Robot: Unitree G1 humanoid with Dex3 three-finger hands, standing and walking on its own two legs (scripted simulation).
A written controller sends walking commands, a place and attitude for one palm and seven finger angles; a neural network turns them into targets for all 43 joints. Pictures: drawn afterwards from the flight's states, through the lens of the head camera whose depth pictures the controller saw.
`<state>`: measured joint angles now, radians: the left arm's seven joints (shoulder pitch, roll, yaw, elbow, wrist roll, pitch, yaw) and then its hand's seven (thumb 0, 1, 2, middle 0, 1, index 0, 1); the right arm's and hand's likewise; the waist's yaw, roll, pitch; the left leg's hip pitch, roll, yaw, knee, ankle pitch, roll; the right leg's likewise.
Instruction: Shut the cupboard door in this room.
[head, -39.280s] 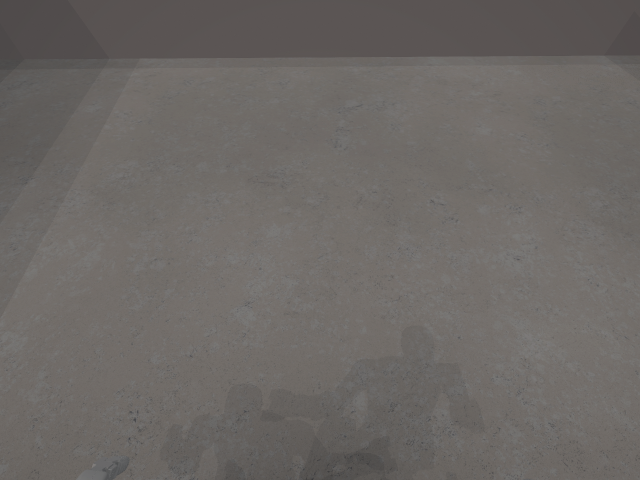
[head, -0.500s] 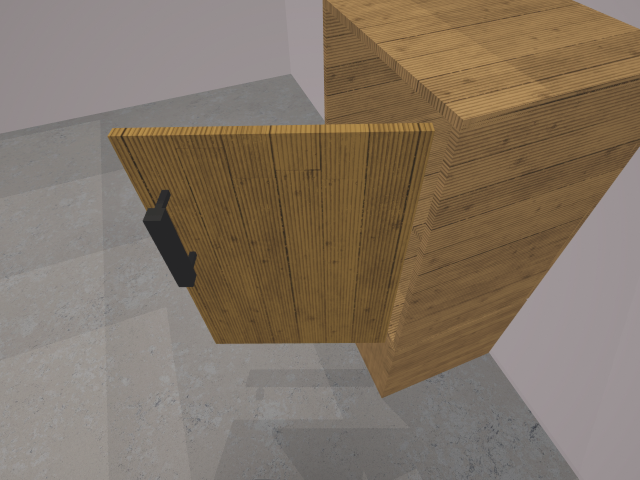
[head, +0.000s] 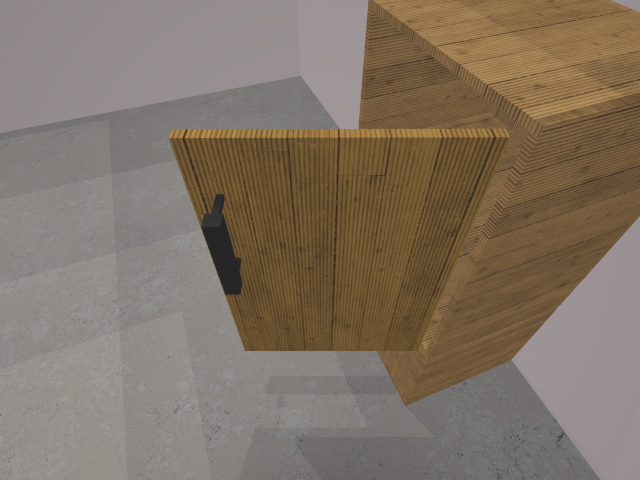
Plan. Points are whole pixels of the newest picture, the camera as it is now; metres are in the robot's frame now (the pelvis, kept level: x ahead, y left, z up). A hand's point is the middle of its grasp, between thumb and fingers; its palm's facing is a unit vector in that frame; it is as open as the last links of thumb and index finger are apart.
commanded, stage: come to a stop and stand still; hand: left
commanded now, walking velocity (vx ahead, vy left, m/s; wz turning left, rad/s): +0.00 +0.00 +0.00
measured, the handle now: (226, 246) +0.42 +0.18 +0.03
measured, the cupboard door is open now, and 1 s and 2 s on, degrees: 69 69 69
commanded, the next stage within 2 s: look again from close up in 0.30 s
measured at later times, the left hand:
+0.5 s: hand out of the picture +0.04 +0.16 -0.17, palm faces -0.02 -0.97 -0.22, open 7.3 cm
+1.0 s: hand out of the picture +0.02 +0.11 -0.16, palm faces +0.01 -0.98 -0.21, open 7.3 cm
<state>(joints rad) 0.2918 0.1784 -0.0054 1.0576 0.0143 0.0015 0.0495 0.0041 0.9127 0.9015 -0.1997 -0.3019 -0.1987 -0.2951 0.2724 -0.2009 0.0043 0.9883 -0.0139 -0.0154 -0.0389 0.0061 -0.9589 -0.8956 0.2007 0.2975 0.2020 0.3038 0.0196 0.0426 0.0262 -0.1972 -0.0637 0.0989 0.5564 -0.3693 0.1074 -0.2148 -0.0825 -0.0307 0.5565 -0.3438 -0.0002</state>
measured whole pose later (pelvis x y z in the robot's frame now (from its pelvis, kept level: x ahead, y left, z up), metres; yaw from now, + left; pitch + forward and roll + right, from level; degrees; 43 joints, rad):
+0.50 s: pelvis +0.01 -0.01 +0.01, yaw -1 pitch +0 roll +1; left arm 0.22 0.16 -0.01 1.06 0.01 0.02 0.05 0.00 0.92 0.90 -0.20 -0.30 -0.20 -0.30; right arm 0.28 -0.16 0.02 1.08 -0.01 -0.02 -0.04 0.01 -0.91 -0.90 0.20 0.30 0.20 0.30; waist 0.00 0.01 0.07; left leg -0.12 -0.08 0.12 0.43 -0.33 0.09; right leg -0.18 -0.08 0.02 0.51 -0.33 0.05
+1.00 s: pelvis +0.01 -0.07 +0.01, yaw +0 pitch +0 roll +1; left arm 0.26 0.16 -0.02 1.10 0.01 -0.01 0.04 0.01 0.92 0.90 -0.20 -0.30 -0.20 -0.30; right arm 0.22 -0.17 0.01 1.11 -0.01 -0.01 -0.04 0.01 -0.92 -0.90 0.20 0.30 0.20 0.30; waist 0.01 0.00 0.06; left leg -0.10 0.00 0.07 0.40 -0.30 0.01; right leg -0.15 -0.01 -0.02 0.46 -0.31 -0.01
